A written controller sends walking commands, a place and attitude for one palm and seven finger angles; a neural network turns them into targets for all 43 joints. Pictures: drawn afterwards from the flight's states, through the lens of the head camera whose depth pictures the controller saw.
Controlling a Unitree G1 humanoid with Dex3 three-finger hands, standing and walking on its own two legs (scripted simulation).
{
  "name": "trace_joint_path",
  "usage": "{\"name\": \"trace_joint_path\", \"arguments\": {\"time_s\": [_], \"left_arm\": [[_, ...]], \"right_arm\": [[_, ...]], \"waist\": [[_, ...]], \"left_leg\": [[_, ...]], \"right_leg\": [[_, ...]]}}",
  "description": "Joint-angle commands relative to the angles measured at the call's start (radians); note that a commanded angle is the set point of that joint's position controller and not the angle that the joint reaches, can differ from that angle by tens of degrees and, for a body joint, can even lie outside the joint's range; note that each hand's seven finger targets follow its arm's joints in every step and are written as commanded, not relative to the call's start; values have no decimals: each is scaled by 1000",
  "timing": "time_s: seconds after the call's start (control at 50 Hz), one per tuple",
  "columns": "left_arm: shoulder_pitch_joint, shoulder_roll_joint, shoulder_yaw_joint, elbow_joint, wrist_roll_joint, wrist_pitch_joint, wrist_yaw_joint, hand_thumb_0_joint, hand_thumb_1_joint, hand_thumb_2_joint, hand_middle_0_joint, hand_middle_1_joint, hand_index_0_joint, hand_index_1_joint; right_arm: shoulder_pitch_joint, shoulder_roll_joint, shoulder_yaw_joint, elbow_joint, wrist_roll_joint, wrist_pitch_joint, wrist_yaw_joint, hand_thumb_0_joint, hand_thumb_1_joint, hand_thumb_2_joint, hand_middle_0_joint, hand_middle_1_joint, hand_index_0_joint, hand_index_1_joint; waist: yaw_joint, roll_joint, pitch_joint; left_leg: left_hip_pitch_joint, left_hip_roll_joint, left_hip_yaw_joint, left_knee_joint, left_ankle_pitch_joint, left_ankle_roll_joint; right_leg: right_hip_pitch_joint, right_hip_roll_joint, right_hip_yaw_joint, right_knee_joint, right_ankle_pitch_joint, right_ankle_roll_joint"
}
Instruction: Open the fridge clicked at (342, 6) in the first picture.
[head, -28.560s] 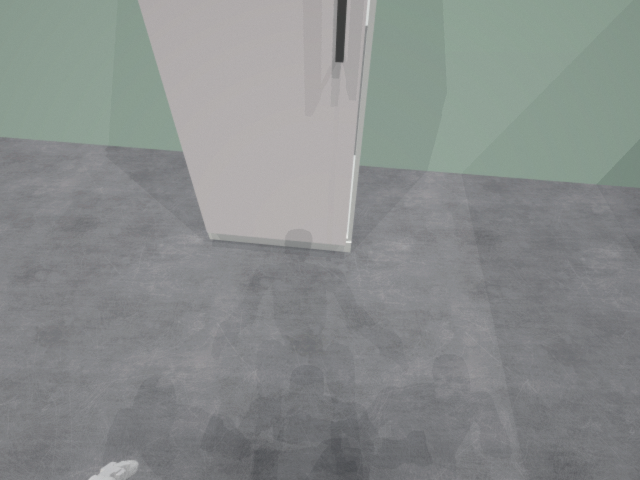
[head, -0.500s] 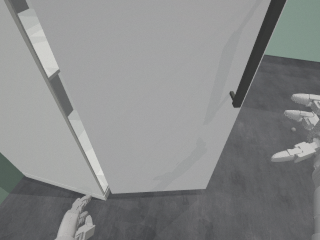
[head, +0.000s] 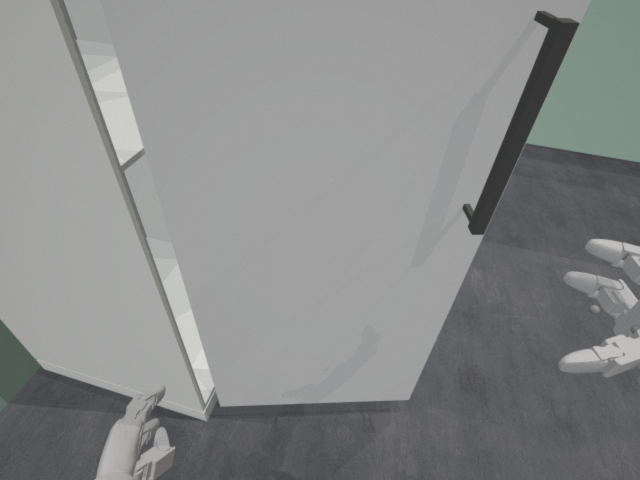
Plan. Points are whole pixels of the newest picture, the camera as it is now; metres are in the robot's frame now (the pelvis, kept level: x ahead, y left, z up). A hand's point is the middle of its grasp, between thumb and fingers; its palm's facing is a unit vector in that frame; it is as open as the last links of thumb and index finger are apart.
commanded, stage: draw the hand back to the body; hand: right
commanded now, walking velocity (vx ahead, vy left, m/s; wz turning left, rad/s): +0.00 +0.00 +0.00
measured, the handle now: (505, 138) +0.51 -0.25 +0.22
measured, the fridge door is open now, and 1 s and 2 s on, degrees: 71 71 71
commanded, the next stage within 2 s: step back with the hand held close in 1.10 s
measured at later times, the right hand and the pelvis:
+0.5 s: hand (608, 331) +0.23 -0.28 +0.16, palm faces +0.49 +0.82 -0.31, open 11.0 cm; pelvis +0.01 +0.00 +0.01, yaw +0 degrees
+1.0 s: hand (609, 357) +0.20 -0.26 +0.16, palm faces +0.49 +0.80 -0.36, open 7.5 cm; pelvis +0.02 +0.01 +0.01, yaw +0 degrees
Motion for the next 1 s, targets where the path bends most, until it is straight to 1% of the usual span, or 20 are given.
{"name": "trace_joint_path", "arguments": {"time_s": [0.0, 0.02, 0.04, 0.06, 0.08, 0.1, 0.12, 0.14, 0.16, 0.2, 0.28, 0.32, 0.34, 0.42, 0.48, 0.62, 0.7, 0.72, 0.84, 0.98], "left_arm": [[-171, 101, 32, -162, 7, -77, 24, 0, 900, 900, -200, -300, -200, -300], [-146, 106, 43, -160, 51, -93, 9, 0, 900, 900, -200, -300, -200, -300], [-154, 94, 38, -138, 61, -95, 3, 0, 900, 900, -200, -300, -200, -300], [-154, 84, 36, -136, 59, -94, -3, 0, 900, 900, -200, -300, -200, -300], [-151, 86, 42, -128, 57, -84, -7, 0, 900, 900, -200, -300, -200, -300], [-151, 88, 46, -127, 58, -78, -13, 0, 900, 900, -200, -300, -200, -300], [-152, 89, 52, -124, 60, -75, -15, 0, 900, 900, -200, -300, -200, -300], [-154, 90, 54, -128, 62, -73, -18, 0, 900, 900, -200, -300, -200, -300], [-159, 82, 53, -128, 65, -73, -20, 0, 900, 900, -200, -300, -200, -300], [-158, 80, 54, -123, 69, -72, -24, 0, 900, 900, -200, -300, -200, -300], [-171, 75, 55, -112, 75, -61, -25, 0, 900, 900, -200, -300, -200, -300], [-176, 77, 60, -107, 76, -56, -23, 0, 900, 900, -200, -300, -200, -300], [-176, 71, 58, -109, 77, -53, -25, 0, 900, 900, -200, -300, -200, -300], [-184, 65, 60, -115, 81, -41, -30, 0, 900, 900, -200, -300, -200, -300], [-182, 59, 63, -126, 82, -30, -39, 0, 900, 900, -200, -300, -200, -300], [-177, 55, 69, -143, 85, -18, -43, 0, 900, 900, -200, -300, -200, -300], [-171, 49, 68, -150, 86, -17, -44, 0, 900, 900, -200, -300, -200, -300], [-170, 52, 69, -144, 86, -19, -43, 0, 900, 900, -200, -300, -200, -300], [-167, 50, 70, -134, 86, -17, -31, 0, 900, 900, -200, -300, -200, -300], [-175, 44, 65, -136, 88, -21, -33, 0, 900, 900, -200, -300, -200, -300]], "right_arm": [[-319, -259, -68, -328, 29, -91, -6, 0, 369, -287, 244, 1044, 244, 1044], [-269, -393, -131, -350, -113, -163, -181, 0, 332, -305, 242, 1023, 242, 1023], [-180, -271, -66, -307, -133, -194, -248, 0, 296, -322, 241, 1001, 241, 1001], [-97, -184, -13, -287, -141, -202, -277, 0, 260, -340, 240, 980, 240, 980], [-54, -191, -22, -291, -154, -211, -303, 0, 224, -357, 239, 959, 239, 959], [-52, -203, -25, -328, -170, -230, -322, 0, 188, -375, 237, 938, 237, 938], [-28, -195, -20, -352, -176, -248, -337, 0, 151, -393, 236, 916, 236, 916], [-34, -207, -24, -397, -187, -264, -350, 0, 115, -410, 235, 895, 235, 895], [-37, -181, 3, -434, -198, -277, -360, 0, 79, -428, 234, 874, 234, 874], [-23, -168, 14, -466, -212, -295, -380, 0, 6, -462, 231, 831, 231, 831], [18, -154, 22, -481, -229, -307, -400, 0, -139, -533, 226, 746, 226, 746], [38, -166, 5, -498, -235, -313, -405, 0, -211, -567, 224, 704, 224, 704], [73, -151, 10, -495, -235, -315, -404, 0, -248, -585, 223, 683, 223, 683], [178, -135, 10, -537, -237, -319, -399, 0, -393, -655, 218, 598, 218, 598], [261, -127, 4, -566, -234, -318, -393, 0, -501, -707, 214, 534, 214, 534], [365, -130, -12, -647, -234, -322, -390, 0, -755, -830, 205, 385, 205, 385], [403, -115, 3, -692, -236, -325, -392, 0, -900, -900, 200, 300, 200, 300], [398, -122, -1, -678, -237, -323, -394, 0, -900, -900, 200, 300, 200, 300], [353, -116, 2, -653, -239, -324, -403, 0, -900, -900, 200, 300, 200, 300], [370, -111, 9, -664, -241, -328, -403, 0, -900, -900, 200, 300, 200, 300]], "waist": [[17, -49, -117], [-3, -56, -25], [10, -53, -17], [12, -10, 13], [9, 24, 2], [5, 10, -33], [1, 27, -50], [-1, 3, -93], [0, -38, -106], [1, -59, -112], [0, -29, -60], [-4, -21, -61], [-7, -14, -51], [-17, -43, -60], [-21, -6, -51], [-19, -9, -29], [-17, -38, -29], [-14, -14, -12], [-8, 10, -7], [-17, -20, -23]], "left_leg": [[-82, -13, -62, -107, 174, -23], [-106, 17, -91, -180, 142, -17], [-99, 18, -72, -185, 130, -15], [-102, 15, -60, -184, 113, -16], [-84, 14, -61, -189, 106, -18], [-56, 12, -62, -186, 102, -16], [-35, 8, -59, -190, 111, -15], [-20, 8, -64, -187, 129, -15], [-11, 4, -61, -185, 141, -14], [2, -5, -54, -188, 152, -12], [1, -12, -47, -206, 150, -13], [21, -13, -47, -210, 166, -11], [23, -13, -43, -207, 184, -12], [53, -12, -43, -204, 237, -10], [62, -12, -41, -195, 279, -15], [55, -9, -42, -195, 310, -18], [49, -7, -40, -191, 317, -21], [40, -7, -42, -197, 314, -21], [23, -3, -47, -212, 275, -25], [42, -3, -45, -206, 281, -23]], "right_leg": [[141, 38, 56, -86, 129, -34], [100, 47, 37, -87, 94, -20], [101, 51, 38, -100, 83, -16], [99, 46, 38, -112, 68, -15], [108, 41, 31, -121, 63, -18], [122, 41, 30, -132, 67, -20], [134, 38, 24, -139, 77, -24], [159, 38, 19, -144, 94, -27], [176, 38, 15, -152, 108, -27], [198, 35, 15, -169, 126, -24], [198, 35, 17, -191, 134, -27], [202, 38, 15, -191, 150, -29], [201, 37, 16, -193, 168, -29], [212, 39, 13, -191, 218, -26], [205, 36, 10, -187, 251, -25], [197, 35, 2, -171, 271, -26], [201, 38, 2, -165, 279, -26], [195, 37, 1, -162, 268, -27], [208, 39, -2, -164, 228, -34], [213, 42, 3, -169, 236, -32]]}}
